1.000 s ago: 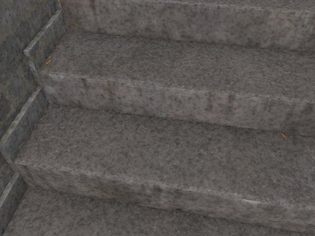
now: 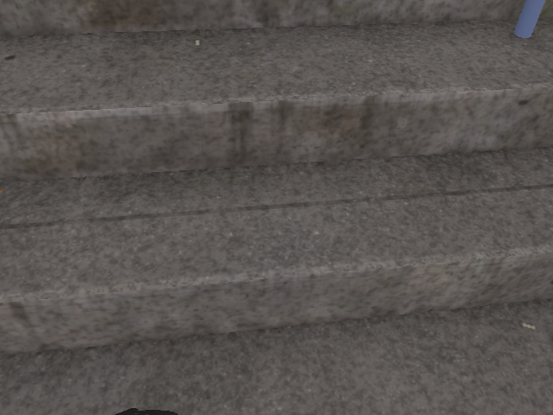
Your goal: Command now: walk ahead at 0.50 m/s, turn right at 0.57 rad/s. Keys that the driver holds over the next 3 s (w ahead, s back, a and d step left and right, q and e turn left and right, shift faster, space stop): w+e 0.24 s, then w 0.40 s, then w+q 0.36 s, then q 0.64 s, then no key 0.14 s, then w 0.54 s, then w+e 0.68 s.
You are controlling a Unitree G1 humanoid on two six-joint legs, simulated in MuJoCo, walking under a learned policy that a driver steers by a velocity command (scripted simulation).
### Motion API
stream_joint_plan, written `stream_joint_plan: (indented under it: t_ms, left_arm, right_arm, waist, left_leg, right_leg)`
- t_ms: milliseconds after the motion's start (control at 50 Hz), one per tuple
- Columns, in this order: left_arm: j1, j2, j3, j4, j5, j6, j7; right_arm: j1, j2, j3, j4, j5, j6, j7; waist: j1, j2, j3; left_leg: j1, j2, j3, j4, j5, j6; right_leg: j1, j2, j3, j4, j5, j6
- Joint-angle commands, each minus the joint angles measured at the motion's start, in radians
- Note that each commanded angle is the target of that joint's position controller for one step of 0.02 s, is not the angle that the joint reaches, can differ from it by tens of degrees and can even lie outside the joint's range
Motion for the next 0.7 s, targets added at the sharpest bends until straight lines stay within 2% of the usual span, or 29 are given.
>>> stream_joint_plan:
  t_ms: [20, 40, 60, 80, 120, 160, 180, 200, 220, 240, 260, 280, 300, 320, 360, 380, 400, 420, 440, 460, 480, 520, 540, 560, 580, 620, 660, 680, 700]
  left_arm:
    - [0.697, 0.238, 0.091, 0.191, 0.066, 0.012, 0.04]
    - [0.666, 0.205, 0.085, 0.234, 0.059, -0.025, 0.052]
    - [0.599, 0.13, 0.063, 0.255, 0.047, -0.053, 0.046]
    - [0.519, 0.041, 0.034, 0.261, 0.045, -0.061, 0.037]
    - [0.368, -0.078, -0.027, 0.281, 0.082, -0.061, 0.006]
    - [0.24, -0.014, -0.017, 0.251, 0.072, -0.093, -0.002]
    - [0.33, 0.005, -0.014, 0.275, 0.09, -0.109, 0.017]
    - [0.387, 0.007, -0.02, 0.301, 0.118, -0.117, 0.029]
    - [0.456, 0.005, -0.025, 0.313, 0.128, -0.126, 0.037]
    - [0.522, 0.02, -0.027, 0.349, 0.15, -0.121, 0.03]
    - [0.556, 0.046, -0.027, 0.338, 0.146, -0.126, 0.023]
    - [0.432, 0.078, -0.018, 0.259, 0.113, -0.121, 0.002]
    - [0.408, 0.116, -0.012, 0.226, 0.068, -0.11, -0.007]
    - [0.429, 0.155, -0.005, 0.193, 0.028, -0.132, -0.007]
    - [0.487, 0.27, 0.039, 0.186, -0.001, -0.166, -0.016]
    - [0.478, 0.297, 0.068, 0.171, -0.02, -0.167, -0.022]
    - [0.54, 0.26, 0.08, 0.214, 0.032, -0.158, -0.048]
    - [0.694, 0.087, 0.051, 0.242, 0.088, -0.151, -0.056]
    - [0.603, 0.042, 0.052, 0.25, 0.068, -0.113, -0.068]
    - [0.421, 0.039, 0.058, 0.193, 0.032, -0.109, -0.055]
    - [0.355, 0.049, 0.061, 0.181, 0.014, -0.118, -0.029]
    - [0.286, 0.029, 0.036, 0.122, 0.027, -0.107, 0.011]
    - [0.288, 0.015, 0.026, 0.108, 0.036, -0.097, 0.017]
    - [0.318, 0.019, 0.026, 0.12, 0.042, -0.087, 0.023]
    - [0.333, 0.032, 0.024, 0.142, 0.035, -0.085, 0.021]
    - [0.231, 0.062, 0.017, 0.081, 0.04, -0.088, 0.012]
    - [0.128, 0.121, 0.023, 0.039, 0.049, -0.085, -0.004]
    - [0.12, 0.04, 0.015, -0.04, 0.035, -0.065, 0.035]
    - [0.145, 0.042, 0.014, -0.017, 0.017, -0.058, 0.041]
  right_arm:
    - [-0.037, -0.094, -0.041, -0.124, 0.053, 0.015, 0.049]
    - [-0.138, -0.048, -0.045, -0.146, 0.07, 0.008, 0.024]
    - [-0.196, -0.038, -0.043, -0.161, 0.045, 0.0, -0.003]
    - [-0.274, -0.044, -0.038, -0.231, 0.022, 0.005, -0.026]
    - [-0.304, -0.012, -0.016, -0.286, 0.041, 0.034, -0.059]
    - [-0.3, -0.05, -0.015, -0.326, 0.063, 0.069, -0.053]
    - [-0.334, -0.044, -0.006, -0.353, 0.078, 0.064, -0.053]
    - [-0.407, -0.042, -0.001, -0.389, 0.086, 0.062, -0.052]
    - [-0.427, -0.023, 0.009, -0.403, 0.079, 0.054, -0.054]
    - [-0.515, -0.031, 0.017, -0.457, 0.08, 0.049, -0.065]
    - [-0.555, -0.054, 0.015, -0.495, 0.073, 0.05, -0.074]
    - [-0.649, -0.092, 0.011, -0.545, 0.092, 0.066, -0.076]
    - [-0.778, -0.068, 0.027, -0.614, 0.091, 0.087, -0.073]
    - [-0.745, -0.029, 0.031, -0.619, 0.092, 0.094, -0.063]
    - [-0.575, -0.088, 0.02, -0.564, 0.09, 0.111, -0.032]
    - [-0.521, -0.166, -0.011, -0.555, 0.089, 0.105, -0.033]
    - [-0.334, -0.23, -0.045, -0.501, 0.085, 0.094, -0.036]
    - [-0.056, -0.256, -0.067, -0.408, 0.076, 0.084, -0.034]
    - [0.135, -0.268, -0.086, -0.371, 0.032, 0.094, -0.055]
    - [0.11, -0.248, -0.073, -0.331, 0.038, 0.061, -0.074]
    - [-0.052, -0.233, -0.076, -0.334, 0.069, 0.039, -0.08]
    - [-0.183, -0.043, -0.039, -0.282, 0.08, 0.04, -0.082]
    - [-0.241, 0.031, -0.022, -0.267, 0.08, 0.033, -0.087]
    - [-0.303, 0.049, -0.017, -0.277, 0.098, 0.019, -0.092]
    - [-0.335, 0.062, -0.012, -0.268, 0.085, 0.016, -0.102]
    - [-0.245, 0.011, -0.019, -0.236, 0.058, 0.002, -0.096]
    - [-0.225, -0.067, -0.033, -0.254, 0.038, -0.014, -0.077]
    - [-0.155, -0.09, -0.054, -0.206, 0.156, -0.027, -0.149]
    - [-0.116, -0.1, -0.052, -0.2, 0.144, -0.035, -0.169]
  waist:
    - [0.24, -0.153, -0.229]
    - [0.204, -0.17, -0.053]
    - [0.161, -0.116, 0.002]
    - [0.096, -0.13, 0.033]
    - [-0.043, -0.009, 0.07]
    - [-0.119, -0.039, 0.112]
    - [-0.075, -0.144, 0.131]
    - [-0.06, -0.098, 0.145]
    - [-0.04, -0.113, 0.168]
    - [-0.023, -0.057, 0.166]
    - [-0.009, -0.029, 0.15]
    - [-0.019, -0.04, 0.129]
    - [-0.022, -0.093, 0.107]
    - [-0.047, -0.192, 0.11]
    - [-0.082, -0.231, 0.047]
    - [-0.093, -0.245, 0.027]
    - [-0.108, -0.204, -0.094]
    - [-0.096, 0.078, -0.378]
    - [-0.234, 0.231, -0.284]
    - [-0.224, 0.196, 0.019]
    - [-0.154, 0.162, 0.156]
    - [-0.053, -0.06, 0.083]
    - [-0.003, -0.103, 0.087]
    - [0.029, -0.046, 0.094]
    - [0.036, -0.006, 0.091]
    - [0.016, -0.056, 0.094]
    - [-0.018, -0.044, 0.088]
    - [0.047, -0.091, 0.222]
    - [0.028, -0.064, 0.213]
  left_leg:
    - [-0.79, -0.238, -0.401, 1.184, 0.059, 0.045]
    - [-0.995, -0.248, -0.498, 1.451, 0.053, 0.062]
    - [-1.085, -0.251, -0.51, 1.596, 0.059, 0.074]
    - [-1.184, -0.263, -0.514, 1.69, 0.03, 0.102]
    - [-1.251, -0.216, -0.476, 1.675, 0.064, 0.168]
    - [-1.175, -0.173, -0.387, 1.576, -0.075, 0.156]
    - [-1.237, -0.188, -0.365, 1.746, -0.184, 0.155]
    - [-1.262, -0.18, -0.359, 1.743, -0.2, 0.168]
    - [-1.31, -0.181, -0.365, 1.769, -0.209, 0.167]
    - [-1.334, -0.153, -0.378, 1.648, -0.188, 0.182]
    - [-1.271, -0.125, -0.326, 1.436, -0.098, 0.156]
    - [-0.968, -0.09, -0.246, 1.207, -0.097, 0.113]
    - [-0.673, -0.104, -0.19, 1.076, -0.185, 0.056]
    - [-0.562, -0.167, -0.121, 1.084, -0.291, -0.012]
    - [-0.606, -0.249, -0.092, 0.829, -0.209, -0.024]
    - [-0.633, -0.293, -0.09, 0.555, -0.259, -0.009]
    - [-0.433, -0.249, -0.24, 0.471, -0.07, 0.068]
    - [0.035, -0.066, -0.712, 0.371, 0.147, 0.297]
    - [0.054, 0.103, -1.207, 0.018, -0.323, 0.417]
    - [-0.171, 0.062, -1.203, -0.053, -0.813, 0.289]
    - [-0.342, 0.062, -1.083, -0.03, -0.816, 0.287]
    - [-0.411, 0.041, -0.836, -0.014, -0.524, 0.256]
    - [-0.442, 0.006, -0.735, -0.02, -0.473, 0.213]
    - [-0.456, -0.029, -0.661, -0.05, -0.43, 0.194]
    - [-0.512, -0.052, -0.61, -0.075, -0.397, 0.201]
    - [-0.482, -0.051, -0.521, -0.128, -0.341, 0.189]
    - [-0.519, -0.044, -0.45, -0.202, -0.281, 0.183]
    - [-0.635, -0.041, -0.448, -0.331, -0.266, 0.153]
    - [-0.599, -0.022, -0.48, -0.352, -0.177, 0.154]
  right_leg:
    - [0.97, -0.244, 0.979, -0.788, 0.341, -0.306]
    - [0.843, -0.265, 0.989, -0.813, 0.218, -0.278]
    - [0.764, -0.254, 0.95, -0.79, 0.188, -0.282]
    - [0.715, -0.236, 0.899, -0.785, 0.19, -0.27]
    - [0.539, -0.193, 0.695, -0.805, 0.227, -0.192]
    - [0.319, -0.139, 0.47, -0.854, 0.313, -0.14]
    - [0.324, -0.123, 0.455, -0.884, 0.28, -0.138]
    - [0.305, -0.129, 0.476, -0.896, 0.223, -0.113]
    - [0.329, -0.131, 0.504, -0.907, 0.199, -0.111]
    - [0.344, -0.14, 0.52, -0.898, 0.157, -0.083]
    - [0.347, -0.125, 0.495, -0.92, 0.132, -0.076]
    - [0.117, -0.117, 0.441, -1.053, 0.173, -0.08]
    - [-0.076, -0.14, 0.469, -1.177, 0.205, -0.122]
    - [-0.046, -0.196, 0.506, -1.163, 0.574, -0.169]
    - [0.455, -0.302, 0.466, -1.01, 1.554, -0.174]
    - [0.71, -0.288, 0.446, -0.906, 1.766, -0.152]
    - [0.744, -0.252, 0.418, -0.665, 1.863, -0.119]
    - [0.441, -0.148, 0.444, -0.359, 1.35, -0.073]
    - [0.111, 0.056, 0.499, 0.072, 0.41, -0.028]
    - [-0.14, 0.014, 0.51, 0.428, 0.461, -0.049]
    - [-0.224, -0.016, 0.456, 0.536, 0.525, -0.057]
    - [-0.176, -0.044, 0.443, 0.59, 0.528, -0.079]
    - [-0.179, -0.072, 0.424, 0.532, 0.525, -0.073]
    - [-0.193, -0.088, 0.412, 0.475, 0.461, -0.065]
    - [-0.182, -0.086, 0.387, 0.523, 0.4, -0.059]
    - [-0.247, -0.121, 0.319, 0.436, 0.451, -0.05]
    - [-0.144, -0.197, 0.218, 0.25, 0.563, -0.023]
    - [0.079, -0.186, 0.132, 0.047, 0.588, 0.065]
    - [0.137, -0.195, 0.125, 0.009, 0.572, 0.091]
